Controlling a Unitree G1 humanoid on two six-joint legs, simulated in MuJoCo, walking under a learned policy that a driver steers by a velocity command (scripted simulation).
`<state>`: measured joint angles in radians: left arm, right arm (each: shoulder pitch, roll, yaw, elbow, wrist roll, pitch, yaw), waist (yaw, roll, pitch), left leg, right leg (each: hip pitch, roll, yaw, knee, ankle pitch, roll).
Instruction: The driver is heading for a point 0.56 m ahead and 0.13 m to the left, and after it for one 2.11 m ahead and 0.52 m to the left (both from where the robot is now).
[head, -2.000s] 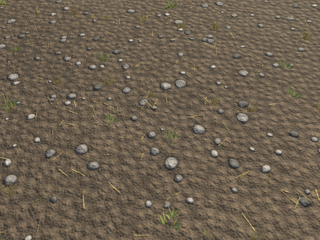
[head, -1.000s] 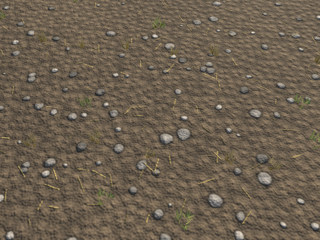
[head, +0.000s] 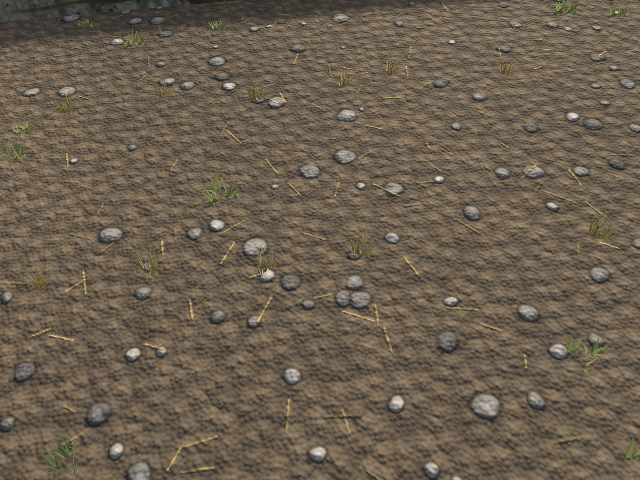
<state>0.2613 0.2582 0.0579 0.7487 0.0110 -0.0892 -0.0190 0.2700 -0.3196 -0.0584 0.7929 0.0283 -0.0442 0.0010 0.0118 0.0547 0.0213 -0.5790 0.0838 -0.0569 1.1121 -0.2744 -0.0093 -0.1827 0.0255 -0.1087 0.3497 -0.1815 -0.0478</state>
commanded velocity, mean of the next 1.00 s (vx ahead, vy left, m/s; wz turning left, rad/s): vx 0.50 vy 0.00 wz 0.42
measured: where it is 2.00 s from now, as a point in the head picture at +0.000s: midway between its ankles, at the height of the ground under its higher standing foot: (233, 271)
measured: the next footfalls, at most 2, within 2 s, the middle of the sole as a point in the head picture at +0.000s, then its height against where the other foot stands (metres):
left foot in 0.32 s outside the picture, level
right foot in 0.80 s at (326, 413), level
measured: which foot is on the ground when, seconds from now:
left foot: up 0.00-0.30, down 0.32-0.82, up 0.84-1.00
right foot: down 0.00-0.32, up 0.34-0.78, down 0.80-1.00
